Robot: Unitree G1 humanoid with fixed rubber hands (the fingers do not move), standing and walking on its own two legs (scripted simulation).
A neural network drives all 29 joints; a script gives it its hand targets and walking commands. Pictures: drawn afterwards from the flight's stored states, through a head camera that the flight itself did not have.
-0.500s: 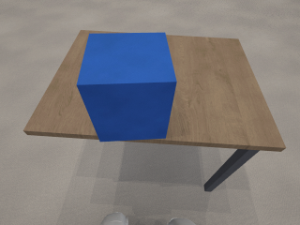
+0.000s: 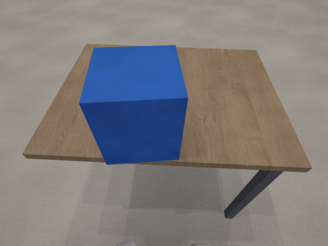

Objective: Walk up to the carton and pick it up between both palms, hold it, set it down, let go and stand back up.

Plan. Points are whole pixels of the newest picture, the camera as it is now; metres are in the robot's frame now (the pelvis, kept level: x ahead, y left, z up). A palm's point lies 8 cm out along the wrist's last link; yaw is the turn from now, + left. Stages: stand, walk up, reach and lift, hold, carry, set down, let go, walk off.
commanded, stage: walk up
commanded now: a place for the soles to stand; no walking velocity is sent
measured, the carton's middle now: (139, 107) +0.44 +0.09 +0.08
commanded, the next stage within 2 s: none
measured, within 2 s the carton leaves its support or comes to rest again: neither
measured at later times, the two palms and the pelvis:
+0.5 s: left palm out of the picture +0.04 +0.30 -0.12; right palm out of the picture +0.05 -0.29 -0.10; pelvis -0.02 +0.01 +0.00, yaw +0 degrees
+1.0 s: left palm out of the picture +0.03 +0.28 -0.12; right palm out of the picture +0.04 -0.31 -0.11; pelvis -0.02 -0.01 +0.00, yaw -1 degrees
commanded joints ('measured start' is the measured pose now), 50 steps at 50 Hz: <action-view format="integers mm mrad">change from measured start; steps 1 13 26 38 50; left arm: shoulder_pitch -97 -65 -39 -75 -25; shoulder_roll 269 327 273 290 267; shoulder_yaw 40 59 60 47 44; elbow -84 -40 -34 -26 5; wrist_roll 23 39 25 27 32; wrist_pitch -25 -35 15 -27 -21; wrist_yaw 22 28 -11 31 11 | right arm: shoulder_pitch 23 -112 -96 -103 -175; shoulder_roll -287 -258 -366 -249 -282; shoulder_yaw -56 -35 -67 -40 -39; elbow -45 -68 -85 -58 -80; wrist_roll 0 11 -30 6 -9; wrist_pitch -41 2 -41 -15 -26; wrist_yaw -9 1 -6 -7 4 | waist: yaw -76 -4 -24 -5 18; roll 11 -97 237 -119 64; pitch -187 9 54 -14 18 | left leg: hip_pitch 294 -119 -29 -86 -72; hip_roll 60 -58 291 -40 123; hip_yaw -149 -113 -344 -99 -152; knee -144 95 -421 6 -183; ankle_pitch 473 -158 2 -14 201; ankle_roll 98 42 240 32 117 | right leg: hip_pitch -75 54 -119 139 55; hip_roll -132 -285 -65 -262 -106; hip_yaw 211 506 11 423 196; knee -117 -399 214 -290 -231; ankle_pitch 628 295 -156 797 159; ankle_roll -56 -165 25 -137 -56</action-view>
